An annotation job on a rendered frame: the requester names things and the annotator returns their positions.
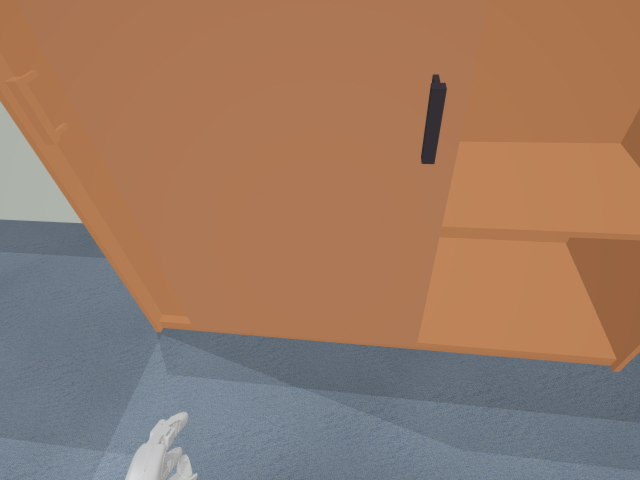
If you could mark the left robot hand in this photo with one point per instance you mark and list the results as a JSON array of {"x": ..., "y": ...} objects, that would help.
[{"x": 152, "y": 462}]

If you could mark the wardrobe door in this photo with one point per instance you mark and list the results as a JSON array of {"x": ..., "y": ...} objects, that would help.
[
  {"x": 270, "y": 150},
  {"x": 22, "y": 53}
]

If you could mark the handle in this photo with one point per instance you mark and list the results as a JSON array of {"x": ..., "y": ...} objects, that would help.
[
  {"x": 433, "y": 120},
  {"x": 33, "y": 110}
]

